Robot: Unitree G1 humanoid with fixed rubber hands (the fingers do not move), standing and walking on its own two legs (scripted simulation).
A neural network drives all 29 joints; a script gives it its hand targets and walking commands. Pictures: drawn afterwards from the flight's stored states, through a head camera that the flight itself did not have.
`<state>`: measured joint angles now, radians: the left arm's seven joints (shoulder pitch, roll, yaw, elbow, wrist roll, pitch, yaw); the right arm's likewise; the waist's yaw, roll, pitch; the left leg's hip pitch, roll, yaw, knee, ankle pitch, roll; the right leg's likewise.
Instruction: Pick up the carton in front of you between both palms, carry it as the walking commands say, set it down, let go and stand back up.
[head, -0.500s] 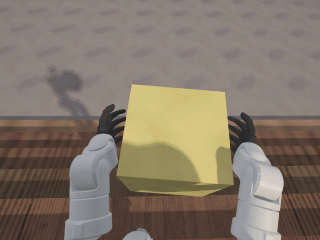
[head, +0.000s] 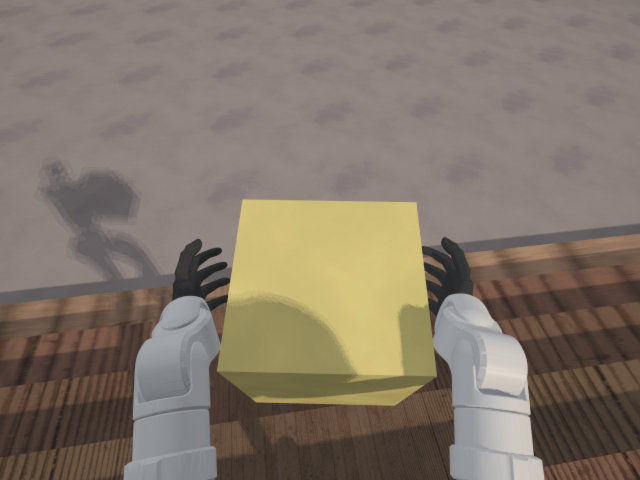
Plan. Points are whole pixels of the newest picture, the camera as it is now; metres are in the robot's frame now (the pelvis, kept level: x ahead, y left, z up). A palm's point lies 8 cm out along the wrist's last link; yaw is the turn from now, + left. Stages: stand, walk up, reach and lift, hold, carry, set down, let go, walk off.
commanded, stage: carry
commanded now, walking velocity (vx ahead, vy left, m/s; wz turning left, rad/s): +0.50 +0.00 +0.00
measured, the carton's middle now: (326, 313) +0.34 -0.02 +0.00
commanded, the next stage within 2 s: none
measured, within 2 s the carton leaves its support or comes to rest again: neither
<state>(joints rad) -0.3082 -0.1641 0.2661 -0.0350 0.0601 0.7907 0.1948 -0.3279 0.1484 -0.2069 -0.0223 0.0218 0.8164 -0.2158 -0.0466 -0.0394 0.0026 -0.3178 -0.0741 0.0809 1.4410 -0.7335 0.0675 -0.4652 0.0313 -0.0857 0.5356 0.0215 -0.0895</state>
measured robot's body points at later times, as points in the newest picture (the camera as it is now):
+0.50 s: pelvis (315, 347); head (353, 130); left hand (247, 185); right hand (396, 194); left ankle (296, 427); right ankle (348, 470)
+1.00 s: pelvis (332, 242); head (346, 83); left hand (276, 160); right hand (374, 157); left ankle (289, 325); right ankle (337, 361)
